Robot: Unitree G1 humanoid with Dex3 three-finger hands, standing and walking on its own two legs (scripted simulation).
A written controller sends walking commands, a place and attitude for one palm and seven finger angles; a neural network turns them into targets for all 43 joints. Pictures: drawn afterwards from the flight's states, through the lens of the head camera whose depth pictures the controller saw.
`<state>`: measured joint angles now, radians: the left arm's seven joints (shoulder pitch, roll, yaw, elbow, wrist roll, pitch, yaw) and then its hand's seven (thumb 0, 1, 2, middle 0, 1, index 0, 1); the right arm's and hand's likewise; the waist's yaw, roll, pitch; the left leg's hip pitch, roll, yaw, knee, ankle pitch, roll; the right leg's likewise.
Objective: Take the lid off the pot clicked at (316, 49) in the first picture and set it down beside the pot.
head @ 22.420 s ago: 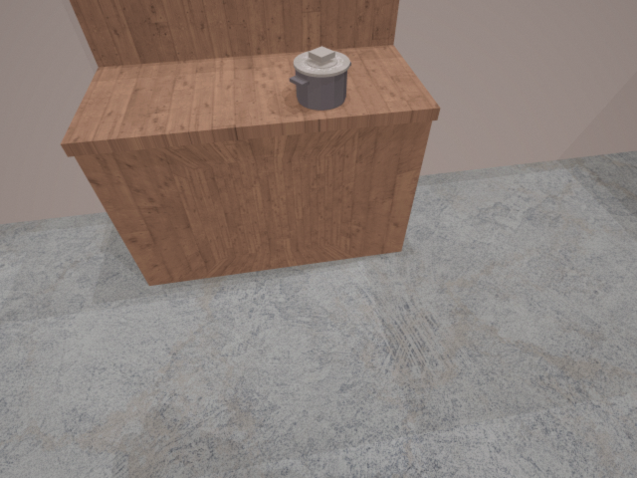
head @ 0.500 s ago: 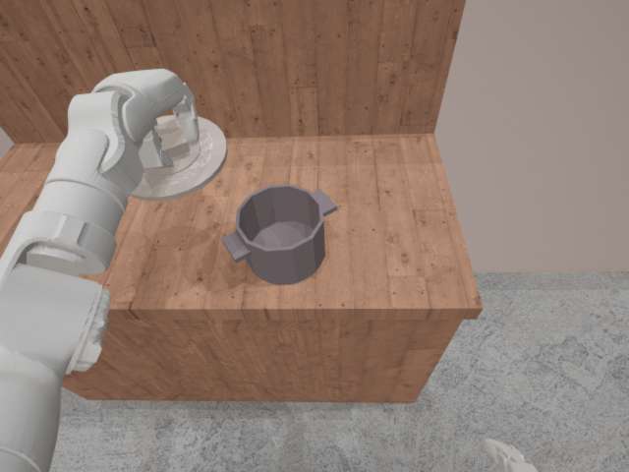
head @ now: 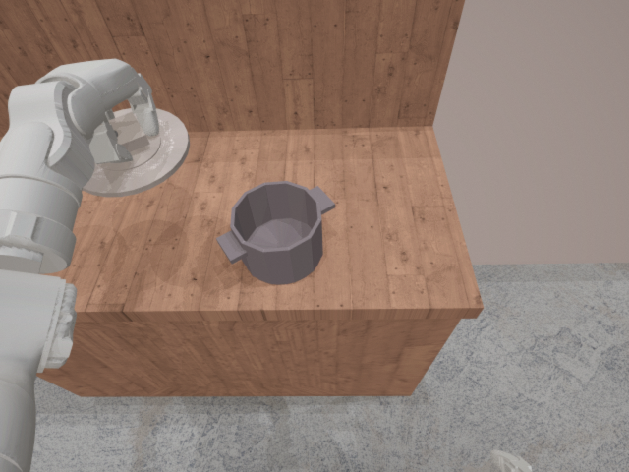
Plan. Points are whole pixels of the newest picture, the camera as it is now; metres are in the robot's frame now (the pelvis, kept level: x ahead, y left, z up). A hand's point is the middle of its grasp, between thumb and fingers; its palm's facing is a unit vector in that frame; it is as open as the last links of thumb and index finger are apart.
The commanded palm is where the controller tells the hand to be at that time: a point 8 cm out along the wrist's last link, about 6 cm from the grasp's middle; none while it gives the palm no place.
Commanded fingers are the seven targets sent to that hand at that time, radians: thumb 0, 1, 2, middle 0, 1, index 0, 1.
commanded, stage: move the lid sideways beside the pot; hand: left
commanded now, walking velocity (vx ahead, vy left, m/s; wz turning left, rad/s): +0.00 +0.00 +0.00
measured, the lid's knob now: (121, 135) +0.50 +0.24 +0.16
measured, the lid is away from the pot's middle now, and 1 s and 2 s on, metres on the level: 0.18 0.25 0.23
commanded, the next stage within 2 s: lower the lid onto the table in 0.52 s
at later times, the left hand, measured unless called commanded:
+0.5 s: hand (59, 141) +0.47 +0.30 +0.18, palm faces -0.34 -0.07 -0.94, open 7.7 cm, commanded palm +0.47 +0.29 +0.26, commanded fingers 0.00 0.46 1.10 -0.80 -1.00 -0.86 -1.02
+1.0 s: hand (77, 150) +0.48 +0.30 +0.16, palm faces -0.35 -0.08 -0.93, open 7.7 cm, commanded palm +0.48 +0.30 +0.23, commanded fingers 0.00 0.46 1.10 -0.80 -1.00 -0.86 -1.02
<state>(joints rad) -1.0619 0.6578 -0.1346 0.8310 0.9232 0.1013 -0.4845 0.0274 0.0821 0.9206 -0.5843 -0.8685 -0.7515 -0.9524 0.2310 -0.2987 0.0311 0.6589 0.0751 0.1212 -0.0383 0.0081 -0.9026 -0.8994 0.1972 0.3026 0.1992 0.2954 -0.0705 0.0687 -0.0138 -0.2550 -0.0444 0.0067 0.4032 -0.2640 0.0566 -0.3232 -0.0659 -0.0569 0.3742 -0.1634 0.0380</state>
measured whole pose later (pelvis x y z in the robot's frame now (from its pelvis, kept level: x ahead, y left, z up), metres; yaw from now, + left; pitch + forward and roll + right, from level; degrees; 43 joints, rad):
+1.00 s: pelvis +0.02 +0.02 +0.00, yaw +0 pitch +10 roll -2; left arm -1.02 0.76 -0.05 0.89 0.92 -0.04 -0.48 0.03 0.09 0.92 -0.58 -0.87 -0.75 -0.96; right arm 0.23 -0.29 0.03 0.66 0.07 0.18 -0.03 0.01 -0.90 -0.90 0.20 0.30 0.20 0.30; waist -0.08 0.06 -0.01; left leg -0.31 -0.05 0.00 0.43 -0.29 0.08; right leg -0.35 -0.07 -0.06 0.35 -0.16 0.04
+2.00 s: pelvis +0.02 +0.01 +0.00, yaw +0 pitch +11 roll -2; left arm -0.90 0.69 -0.03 0.93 0.94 -0.13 -0.36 0.03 0.10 0.92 -0.57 -0.86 -0.76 -0.96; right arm 0.25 -0.28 0.01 0.69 0.05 0.19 -0.04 0.00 -0.90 -0.90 0.20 0.30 0.20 0.30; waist -0.08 0.06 -0.03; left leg -0.34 -0.04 0.00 0.46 -0.31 0.07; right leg -0.39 -0.06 -0.04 0.38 -0.18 0.04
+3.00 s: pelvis +0.00 +0.01 -0.02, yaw -2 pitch +16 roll -2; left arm -0.91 0.77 0.00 1.10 0.99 -0.20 -0.31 0.02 0.10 0.92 -0.57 -0.86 -0.76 -0.96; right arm 0.32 -0.28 0.01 0.72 0.07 0.18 -0.11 0.00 -0.90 -0.90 0.20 0.30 0.20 0.30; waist -0.12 0.04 -0.06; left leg -0.52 -0.02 0.02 0.61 -0.36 0.06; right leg -0.56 -0.03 -0.03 0.50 -0.20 0.04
